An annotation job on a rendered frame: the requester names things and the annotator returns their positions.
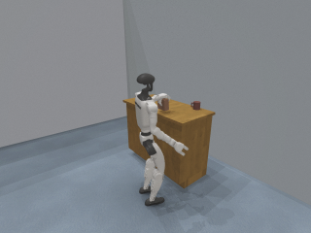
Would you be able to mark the left robot hand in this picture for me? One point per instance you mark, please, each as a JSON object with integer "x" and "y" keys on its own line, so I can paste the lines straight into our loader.
{"x": 162, "y": 96}

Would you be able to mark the right robot foot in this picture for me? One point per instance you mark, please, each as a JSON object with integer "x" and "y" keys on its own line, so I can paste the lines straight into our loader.
{"x": 158, "y": 200}

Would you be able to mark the humanoid robot torso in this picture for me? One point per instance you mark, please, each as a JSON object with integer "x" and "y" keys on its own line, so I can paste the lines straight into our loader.
{"x": 142, "y": 118}

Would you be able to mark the robot left forearm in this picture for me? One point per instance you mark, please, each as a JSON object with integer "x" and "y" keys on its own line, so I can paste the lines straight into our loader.
{"x": 156, "y": 97}

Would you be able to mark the sponge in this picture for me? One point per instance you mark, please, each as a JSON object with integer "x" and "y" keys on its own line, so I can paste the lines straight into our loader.
{"x": 164, "y": 103}

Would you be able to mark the right robot hand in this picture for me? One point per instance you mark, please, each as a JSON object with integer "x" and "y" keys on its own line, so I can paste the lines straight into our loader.
{"x": 178, "y": 148}

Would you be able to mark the robot right forearm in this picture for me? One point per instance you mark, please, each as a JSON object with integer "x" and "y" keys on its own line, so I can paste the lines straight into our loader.
{"x": 165, "y": 138}

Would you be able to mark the table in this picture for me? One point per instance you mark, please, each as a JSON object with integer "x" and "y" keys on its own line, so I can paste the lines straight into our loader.
{"x": 183, "y": 124}

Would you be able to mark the robot right upper arm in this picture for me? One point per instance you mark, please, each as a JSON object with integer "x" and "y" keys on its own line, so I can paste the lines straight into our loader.
{"x": 152, "y": 110}

